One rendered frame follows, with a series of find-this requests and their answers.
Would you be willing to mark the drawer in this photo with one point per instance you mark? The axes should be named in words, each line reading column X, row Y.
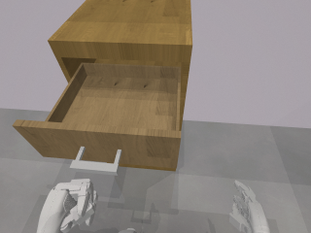
column 109, row 107

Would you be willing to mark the right robot hand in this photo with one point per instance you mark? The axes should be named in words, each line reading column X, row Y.
column 252, row 218

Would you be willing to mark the handle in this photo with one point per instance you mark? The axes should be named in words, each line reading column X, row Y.
column 102, row 168

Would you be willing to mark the left robot hand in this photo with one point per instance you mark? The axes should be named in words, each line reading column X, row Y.
column 76, row 198

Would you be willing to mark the cabinet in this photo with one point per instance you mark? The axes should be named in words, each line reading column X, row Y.
column 128, row 32

